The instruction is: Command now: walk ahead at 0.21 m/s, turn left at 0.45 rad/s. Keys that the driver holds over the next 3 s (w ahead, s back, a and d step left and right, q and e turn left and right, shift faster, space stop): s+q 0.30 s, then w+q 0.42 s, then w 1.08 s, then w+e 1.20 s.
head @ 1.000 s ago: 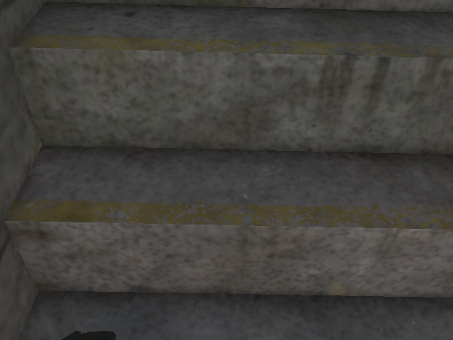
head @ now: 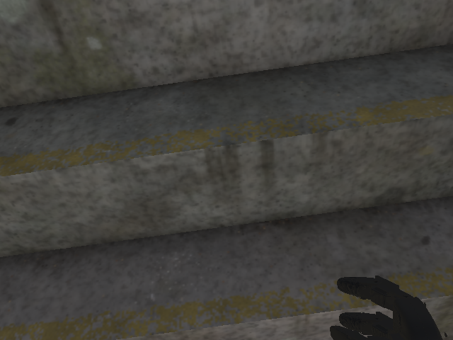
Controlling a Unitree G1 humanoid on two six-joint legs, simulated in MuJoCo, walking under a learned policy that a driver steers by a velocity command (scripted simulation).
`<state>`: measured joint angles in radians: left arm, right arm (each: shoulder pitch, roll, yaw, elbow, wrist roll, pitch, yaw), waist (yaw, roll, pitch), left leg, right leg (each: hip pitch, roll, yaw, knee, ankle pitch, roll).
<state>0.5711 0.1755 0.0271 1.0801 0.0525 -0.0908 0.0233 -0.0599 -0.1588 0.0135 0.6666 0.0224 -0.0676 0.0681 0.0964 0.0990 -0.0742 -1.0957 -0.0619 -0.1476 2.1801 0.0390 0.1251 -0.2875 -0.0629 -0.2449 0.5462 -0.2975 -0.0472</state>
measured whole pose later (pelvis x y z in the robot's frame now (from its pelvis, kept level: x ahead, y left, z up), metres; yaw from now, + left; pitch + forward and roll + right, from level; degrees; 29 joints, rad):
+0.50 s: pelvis +0.07 +0.06 +0.04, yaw +14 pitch +5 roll +6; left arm 0.27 0.37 0.09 0.81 -0.02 0.02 0.06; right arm -0.10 -0.10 0.07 0.47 0.02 0.03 -0.01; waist -0.02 -0.13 0.07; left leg -0.96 -0.01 0.18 1.62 -0.94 0.06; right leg -0.20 -0.30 -0.26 0.57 -0.09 -0.02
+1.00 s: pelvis +0.12 +0.05 +0.05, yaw +26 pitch +6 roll +3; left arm 0.39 0.25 0.02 0.84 0.06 -0.01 0.00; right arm -0.04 -0.13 0.06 0.40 0.02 -0.10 -0.01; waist 0.04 -0.04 -0.11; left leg -1.04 -0.20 -0.05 1.86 -0.71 0.06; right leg -0.07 -0.04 -0.07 0.32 0.16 -0.08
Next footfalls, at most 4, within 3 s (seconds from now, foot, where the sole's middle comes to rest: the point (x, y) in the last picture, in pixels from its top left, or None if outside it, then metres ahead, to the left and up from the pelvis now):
0.22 left None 0.14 0.19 -0.53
0.98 right None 0.04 -0.09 -0.77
1.48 right None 0.05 -0.19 -0.77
1.84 left None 0.12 0.37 -0.52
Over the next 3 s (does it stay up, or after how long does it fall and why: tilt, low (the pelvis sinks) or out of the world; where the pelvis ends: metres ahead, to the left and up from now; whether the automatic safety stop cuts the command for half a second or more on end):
stays up -0.21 0.20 -0.16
